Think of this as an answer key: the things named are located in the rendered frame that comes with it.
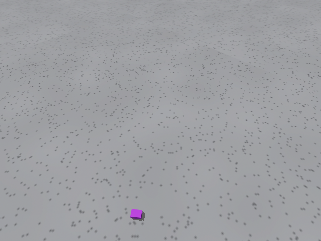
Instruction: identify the small box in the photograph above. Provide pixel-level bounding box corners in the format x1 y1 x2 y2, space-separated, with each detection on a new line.
130 209 143 219

